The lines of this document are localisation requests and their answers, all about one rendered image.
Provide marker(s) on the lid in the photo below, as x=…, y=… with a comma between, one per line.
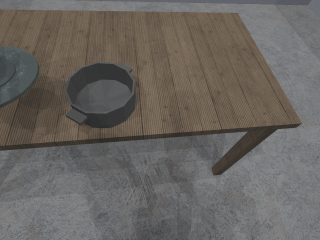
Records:
x=19, y=70

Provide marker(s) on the pot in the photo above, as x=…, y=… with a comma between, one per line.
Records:
x=101, y=94

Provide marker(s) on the table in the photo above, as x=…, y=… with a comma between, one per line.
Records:
x=196, y=73

